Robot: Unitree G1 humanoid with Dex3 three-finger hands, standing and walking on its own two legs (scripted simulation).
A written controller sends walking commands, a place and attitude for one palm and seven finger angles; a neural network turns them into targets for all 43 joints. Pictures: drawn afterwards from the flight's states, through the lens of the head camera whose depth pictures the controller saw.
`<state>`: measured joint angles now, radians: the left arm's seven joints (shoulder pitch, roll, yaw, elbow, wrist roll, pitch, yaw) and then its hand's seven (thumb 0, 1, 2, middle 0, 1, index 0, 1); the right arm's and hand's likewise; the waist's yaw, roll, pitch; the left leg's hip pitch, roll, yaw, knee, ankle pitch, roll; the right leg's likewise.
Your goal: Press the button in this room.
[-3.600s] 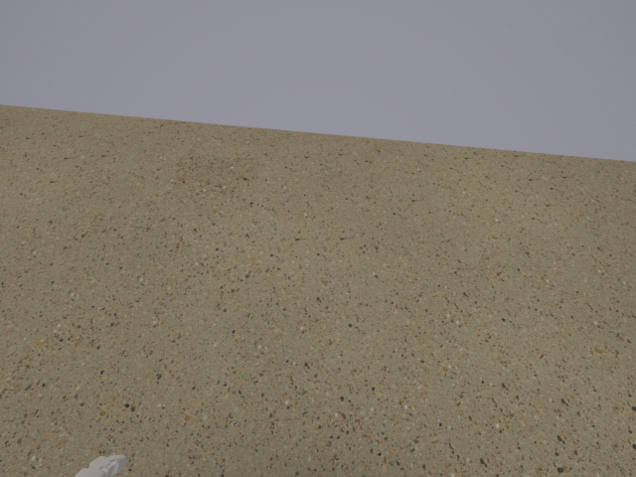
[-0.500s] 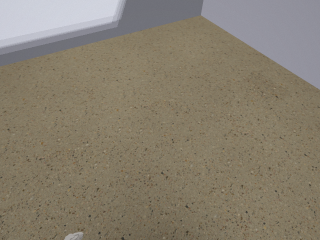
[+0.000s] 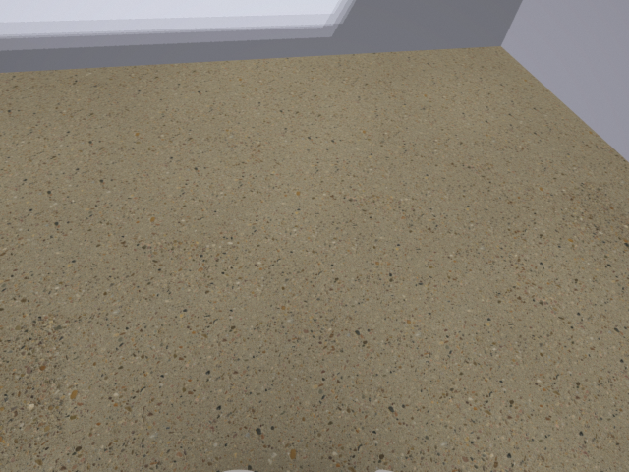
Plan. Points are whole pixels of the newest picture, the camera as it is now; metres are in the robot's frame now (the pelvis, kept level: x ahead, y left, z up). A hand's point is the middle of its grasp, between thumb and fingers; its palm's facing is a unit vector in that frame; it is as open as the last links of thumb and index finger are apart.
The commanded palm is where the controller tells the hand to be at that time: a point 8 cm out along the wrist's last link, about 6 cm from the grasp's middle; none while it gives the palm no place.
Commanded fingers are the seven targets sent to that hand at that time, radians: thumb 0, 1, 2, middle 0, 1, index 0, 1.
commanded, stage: turn or walk to find it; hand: left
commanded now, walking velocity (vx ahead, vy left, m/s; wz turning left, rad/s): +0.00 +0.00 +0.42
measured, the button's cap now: out of the picture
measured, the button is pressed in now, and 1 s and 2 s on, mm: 0 0 0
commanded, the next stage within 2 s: none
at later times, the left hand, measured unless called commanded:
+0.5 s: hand out of the picture +0.03 +0.18 -0.13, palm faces +0.23 -0.93 -0.27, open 7.4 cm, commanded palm none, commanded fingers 0.00 0.90 0.90 -0.20 -0.30 -0.20 -0.30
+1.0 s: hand out of the picture -0.14 +0.22 -0.16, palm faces +0.47 -0.85 -0.24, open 7.4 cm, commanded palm none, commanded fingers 0.00 0.90 0.90 -0.20 -0.30 -0.20 -0.30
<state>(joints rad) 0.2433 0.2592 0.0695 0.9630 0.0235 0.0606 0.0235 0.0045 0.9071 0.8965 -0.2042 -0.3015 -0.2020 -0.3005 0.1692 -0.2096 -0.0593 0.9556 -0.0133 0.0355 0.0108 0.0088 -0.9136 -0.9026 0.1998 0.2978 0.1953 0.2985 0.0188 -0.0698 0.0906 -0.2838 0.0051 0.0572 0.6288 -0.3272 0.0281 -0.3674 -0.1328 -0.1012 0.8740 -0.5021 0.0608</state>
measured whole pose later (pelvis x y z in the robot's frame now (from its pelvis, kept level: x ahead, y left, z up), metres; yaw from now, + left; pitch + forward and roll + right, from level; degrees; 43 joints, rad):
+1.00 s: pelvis -0.07 +0.01 +0.01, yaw +25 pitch -1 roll -1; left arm 0.23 0.27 0.08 0.99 0.02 0.06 0.01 0.01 0.91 0.90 -0.20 -0.30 -0.20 -0.30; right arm 0.16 -0.18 -0.04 0.96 -0.01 0.02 -0.01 0.01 -0.91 -0.90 0.20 0.30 0.20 0.30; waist 0.02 -0.05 0.07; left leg -0.23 -0.01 0.03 0.49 -0.25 0.05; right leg -0.45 -0.09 -0.06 1.05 -0.41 0.08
